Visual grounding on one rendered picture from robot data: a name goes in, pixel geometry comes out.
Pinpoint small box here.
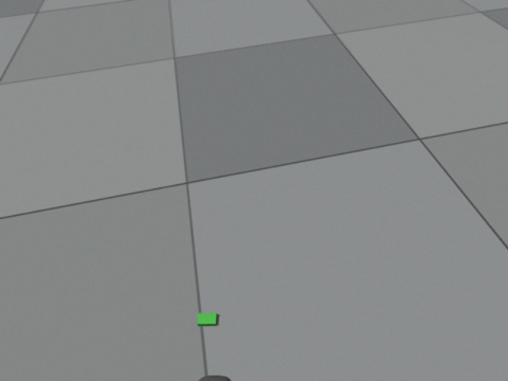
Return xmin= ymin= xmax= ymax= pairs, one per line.
xmin=197 ymin=313 xmax=217 ymax=326

